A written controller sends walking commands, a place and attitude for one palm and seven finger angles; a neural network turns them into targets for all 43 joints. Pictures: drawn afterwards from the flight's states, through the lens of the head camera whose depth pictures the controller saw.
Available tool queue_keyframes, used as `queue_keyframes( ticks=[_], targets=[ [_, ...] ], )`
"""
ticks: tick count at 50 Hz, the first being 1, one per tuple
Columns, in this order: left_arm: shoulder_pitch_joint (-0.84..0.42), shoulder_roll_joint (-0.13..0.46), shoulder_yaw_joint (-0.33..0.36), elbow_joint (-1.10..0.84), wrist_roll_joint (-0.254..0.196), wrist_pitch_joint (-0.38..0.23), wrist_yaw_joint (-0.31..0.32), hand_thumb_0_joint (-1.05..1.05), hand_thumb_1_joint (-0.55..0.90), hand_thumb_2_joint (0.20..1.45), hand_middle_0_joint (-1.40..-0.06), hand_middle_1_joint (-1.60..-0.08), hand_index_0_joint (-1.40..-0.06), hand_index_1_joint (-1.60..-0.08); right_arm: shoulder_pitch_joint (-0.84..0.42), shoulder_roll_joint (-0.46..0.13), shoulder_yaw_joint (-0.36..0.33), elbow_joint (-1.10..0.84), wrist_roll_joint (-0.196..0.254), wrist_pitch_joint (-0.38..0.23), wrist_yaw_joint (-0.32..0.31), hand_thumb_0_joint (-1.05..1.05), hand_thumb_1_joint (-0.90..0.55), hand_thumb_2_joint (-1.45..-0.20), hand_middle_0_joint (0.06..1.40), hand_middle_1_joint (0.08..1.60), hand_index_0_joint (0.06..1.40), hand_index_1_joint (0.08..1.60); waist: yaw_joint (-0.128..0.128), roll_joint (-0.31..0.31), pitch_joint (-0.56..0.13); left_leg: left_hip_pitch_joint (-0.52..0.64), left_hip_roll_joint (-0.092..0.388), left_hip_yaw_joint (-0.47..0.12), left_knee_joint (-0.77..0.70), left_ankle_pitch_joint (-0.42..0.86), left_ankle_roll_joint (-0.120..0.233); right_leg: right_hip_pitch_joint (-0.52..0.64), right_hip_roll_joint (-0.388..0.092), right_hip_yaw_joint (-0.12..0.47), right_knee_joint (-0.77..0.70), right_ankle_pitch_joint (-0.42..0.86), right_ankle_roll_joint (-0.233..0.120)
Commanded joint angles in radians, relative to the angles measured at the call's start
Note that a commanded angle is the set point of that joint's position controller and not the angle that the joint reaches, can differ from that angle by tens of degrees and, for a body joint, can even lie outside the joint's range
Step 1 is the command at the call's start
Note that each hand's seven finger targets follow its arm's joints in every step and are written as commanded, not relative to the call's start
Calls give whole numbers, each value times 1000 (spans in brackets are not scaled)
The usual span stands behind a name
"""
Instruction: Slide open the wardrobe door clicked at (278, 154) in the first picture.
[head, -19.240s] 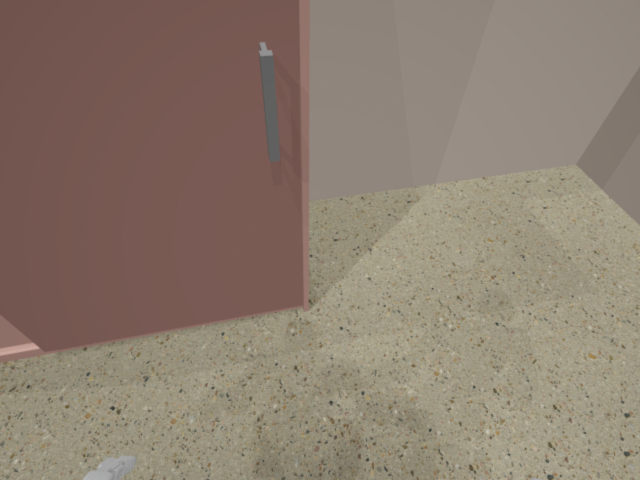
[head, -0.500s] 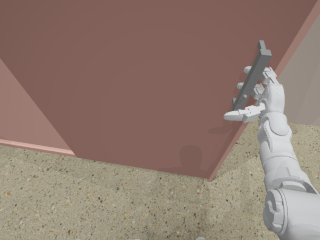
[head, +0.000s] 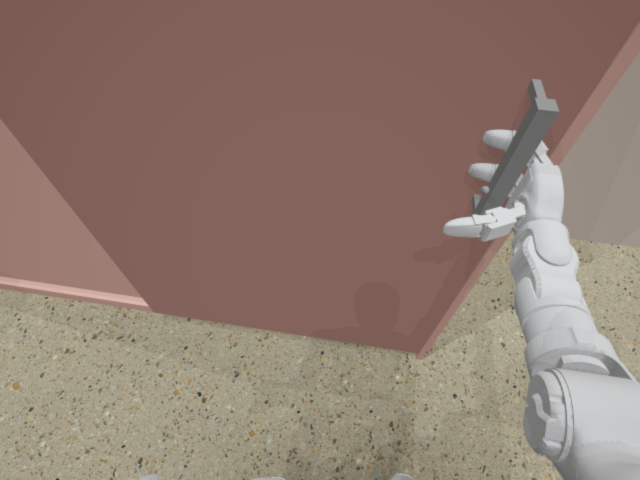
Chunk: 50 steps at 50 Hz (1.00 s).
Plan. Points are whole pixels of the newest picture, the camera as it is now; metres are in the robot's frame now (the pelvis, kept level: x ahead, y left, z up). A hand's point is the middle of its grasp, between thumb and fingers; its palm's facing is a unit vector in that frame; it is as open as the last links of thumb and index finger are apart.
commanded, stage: slide the fingers in behind the handle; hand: right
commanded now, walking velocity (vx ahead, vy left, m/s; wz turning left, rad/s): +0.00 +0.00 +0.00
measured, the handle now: (503, 165) +0.52 -0.15 +0.11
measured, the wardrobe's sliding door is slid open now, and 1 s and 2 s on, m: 0.00 0.00 0.00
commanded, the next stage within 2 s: grip the handle and tug to test in 0.34 s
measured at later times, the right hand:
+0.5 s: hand (492, 191) +0.47 -0.14 +0.11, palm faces +0.00 +1.00 +0.00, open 14.0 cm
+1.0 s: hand (491, 195) +0.46 -0.13 +0.11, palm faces +0.00 +1.00 +0.00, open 7.5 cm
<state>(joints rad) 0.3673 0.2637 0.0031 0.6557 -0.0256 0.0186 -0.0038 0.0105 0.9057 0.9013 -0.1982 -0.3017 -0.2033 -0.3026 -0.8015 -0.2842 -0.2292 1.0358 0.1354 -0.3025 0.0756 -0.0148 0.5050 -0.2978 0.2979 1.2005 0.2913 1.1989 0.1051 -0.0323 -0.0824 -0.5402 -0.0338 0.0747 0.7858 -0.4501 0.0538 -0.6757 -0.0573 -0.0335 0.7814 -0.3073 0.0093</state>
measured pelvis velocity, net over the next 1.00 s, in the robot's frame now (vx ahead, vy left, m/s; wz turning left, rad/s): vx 0.00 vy -0.01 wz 0.01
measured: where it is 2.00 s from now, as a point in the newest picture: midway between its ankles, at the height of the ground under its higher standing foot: outside the picture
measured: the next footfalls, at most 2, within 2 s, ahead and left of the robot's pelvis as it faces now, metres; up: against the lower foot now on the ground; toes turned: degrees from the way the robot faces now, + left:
none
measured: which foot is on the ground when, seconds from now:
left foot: down 0.00-1.00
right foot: down 0.00-1.00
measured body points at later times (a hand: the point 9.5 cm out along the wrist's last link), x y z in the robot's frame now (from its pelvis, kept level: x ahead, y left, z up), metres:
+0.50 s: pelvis +0.01 -0.01 +0.00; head +0.07 +0.00 +0.45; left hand +0.05 +0.25 -0.12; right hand +0.46 -0.19 +0.11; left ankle -0.04 +0.08 -0.70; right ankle +0.04 -0.13 -0.70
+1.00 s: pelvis +0.00 -0.01 +0.00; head +0.05 -0.01 +0.45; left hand +0.04 +0.25 -0.12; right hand +0.46 -0.19 +0.11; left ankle -0.04 +0.08 -0.70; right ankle +0.04 -0.13 -0.70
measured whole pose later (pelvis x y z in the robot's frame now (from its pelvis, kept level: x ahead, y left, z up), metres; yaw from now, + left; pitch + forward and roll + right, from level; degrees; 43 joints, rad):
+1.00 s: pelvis +0.00 -0.01 +0.00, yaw +1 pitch +11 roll +1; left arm 0.38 0.26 0.00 0.66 -0.02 0.03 -0.01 0.01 0.91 0.90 -0.20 -0.30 -0.20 -0.30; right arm -0.77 -0.26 -0.22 1.01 0.13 -0.30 0.06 0.00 -0.40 -0.69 0.40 1.33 0.39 1.33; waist 0.10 -0.04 -0.09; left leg -0.53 -0.03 0.06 0.78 -0.45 0.04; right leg -0.66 -0.05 -0.05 0.79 -0.31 -0.01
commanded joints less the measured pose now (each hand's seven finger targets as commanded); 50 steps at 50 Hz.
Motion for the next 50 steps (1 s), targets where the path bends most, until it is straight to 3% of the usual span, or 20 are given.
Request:
queue_keyframes(
  ticks=[1, 4, 8, 12, 17, 22, 23, 24, 25, 27, 28, 29, 32, 33, 35, 37, 42, 43, 46, 50],
  targets=[
    [83, 136, 47, -77, -3, -24, 11, 0, 900, 900, -200, -300, -200, -300, -495, -169, 1, -227, 6, -82, 8, 0, 500, -300, 300, 1200, 300, 1200, 29, 24, -367, 20, -9, -85, -129, 481, -63, 318, 64, 34, -20, 215, -60],
    [88, 140, 51, -76, 1, -25, 7, 0, 900, 900, -200, -300, -200, -300, -478, -201, -37, -237, 4, -93, 0, 0, 500, -300, 300, 1200, 300, 1200, 12, 20, -405, 36, -10, -84, -118, 510, -63, 332, 64, 33, -13, 244, -60],
    [89, 136, 52, -80, 2, -21, 5, 0, 900, 900, -200, -300, -200, -300, -463, -160, -6, -257, 7, -91, 9, 0, 500, -300, 300, 1200, 300, 1200, 13, 20, -405, 39, -15, -72, -111, 534, -58, 350, 65, 35, -9, 277, -59],
    [82, 141, 52, -85, -2, -15, 10, 0, 900, 900, -200, -300, -200, -300, -424, -218, -59, -249, 14, -76, 7, 0, 500, -300, 300, 1200, 300, 1200, -1, 56, -389, 75, -14, -77, -118, 553, -61, 323, 64, 28, -20, 268, -59],
    [75, 137, 48, -87, -1, -12, 10, 0, 900, 900, -200, -300, -200, -300, -421, -185, -28, -244, 10, -68, 13, 0, 500, -300, 300, 1200, 300, 1200, 11, 44, -341, 42, -14, -73, -126, 528, -62, 319, 63, 26, -23, 252, -60],
    [76, 136, 53, -84, 0, -13, 10, 0, 900, 900, -200, -300, -200, -300, -442, -163, -10, -277, 12, -79, 18, 0, 500, -300, 300, 1200, 300, 1200, 8, -9, -380, 12, -19, -64, -114, 508, -51, 381, 58, 37, -17, 287, -53],
    [78, 135, 54, -88, 1, -15, 7, 0, 900, 900, -200, -300, -200, -300, -429, -131, 10, -285, 16, -81, 19, 0, 453, -320, 305, 1207, 305, 1207, 15, 1, -385, 4, -21, -58, -112, 512, -50, 393, 57, 40, -12, 303, -55],
    [80, 140, 56, -82, -2, -15, 7, 0, 900, 900, -200, -300, -200, -300, -429, -163, -18, -297, 17, -88, 15, 0, 407, -340, 310, 1213, 310, 1213, 3, -5, -409, 3, -21, -56, -107, 514, -48, 409, 53, 44, -13, 318, -50],
    [73, 138, 56, -86, 1, -15, 6, 0, 900, 900, -200, -300, -200, -300, -405, -144, -1, -297, 16, -85, 14, 0, 360, -360, 315, 1220, 315, 1220, 2, -25, -411, 0, -23, -56, -105, 509, -47, 417, 53, 43, -12, 321, -48],
    [74, 138, 55, -82, 1, -16, 3, 0, 900, 900, -200, -300, -200, -300, -412, -131, 5, -292, 15, -80, 6, 0, 267, -400, 325, 1233, 325, 1233, 3, -15, -393, -18, -26, -48, -107, 483, -46, 415, 51, 47, -13, 310, -47],
    [80, 139, 55, -80, 3, -16, 4, 0, 900, 900, -200, -300, -200, -300, -423, -128, 8, -277, 15, -76, 1, 0, 220, -420, 330, 1240, 330, 1240, 19, 27, -369, -16, -26, -47, -111, 479, -48, 395, 51, 49, -13, 299, -52],
    [80, 143, 55, -77, -1, -14, 5, 0, 900, 900, -200, -300, -200, -300, -425, -159, -17, -261, 10, -72, -4, 0, 173, -440, 335, 1247, 335, 1247, 8, 39, -370, -11, -23, -52, -112, 475, -51, 376, 51, 48, -19, 284, -50],
    [70, 139, 52, -80, 1, -14, 9, 0, 900, 900, -200, -300, -200, -300, -439, -155, -11, -248, 3, -62, -17, 0, 33, -500, 350, 1267, 350, 1267, 11, 22, -341, -16, -22, -53, -120, 438, -51, 358, 53, 44, -27, 242, -50],
    [78, 140, 51, -77, 4, -14, 10, 0, 900, 900, -200, -300, -200, -300, -477, -160, -10, -268, -1, -72, -24, 0, -13, -520, 355, 1273, 355, 1273, 20, 29, -346, -14, -21, -49, -116, 435, -48, 364, 52, 50, -26, 250, -51],
    [76, 139, 53, -80, 6, -17, 9, 0, 900, 900, -200, -300, -200, -300, -451, -183, -39, -280, -5, -87, -33, 0, -107, -560, 365, 1287, 365, 1287, -2, 7, -389, -6, -23, -50, -105, 442, -45, 388, 51, 51, -22, 271, -47],
    [69, 134, 51, -82, 6, -22, 7, 0, 900, 900, -200, -300, -200, -300, -437, -158, -21, -295, -3, -96, -30, 0, -200, -600, 375, 1300, 375, 1300, -1, -7, -409, 0, -24, -53, -105, 459, -46, 402, 52, 46, -21, 284, -46],
    [65, 136, 52, -88, 0, -17, 3, 0, 900, 900, -200, -300, -200, -300, -378, -127, 12, -252, -5, -74, -8, 0, -433, -700, 400, 1333, 400, 1333, 3, 9, -348, -15, -25, -51, -117, 449, -47, 373, 51, 39, -24, 259, -47],
    [73, 137, 52, -88, 2, -15, 4, 0, 900, 900, -200, -300, -200, -300, -392, -124, 10, -239, 1, -67, -8, 0, -480, -720, 405, 1340, 405, 1340, 12, 51, -331, -4, -24, -49, -124, 442, -48, 353, 52, 42, -27, 246, -51],
    [69, 142, 50, -88, -3, -13, 12, 0, 900, 900, -200, -300, -200, -300, -430, -164, -19, -234, 11, -53, -9, 0, -620, -780, 420, 1360, 420, 1360, 11, 60, -317, 0, -20, -59, -137, 411, -53, 322, 53, 39, -42, 196, -53],
    [68, 138, 50, -82, 1, -21, 13, 0, 900, 900, -200, -300, -200, -300, -432, -163, -23, -256, 9, -81, -14, 0, -807, -860, 440, 1387, 440, 1387, 4, 14, -344, -12, -22, -55, -127, 403, -46, 361, 53, 44, -33, 216, -49]
  ],
)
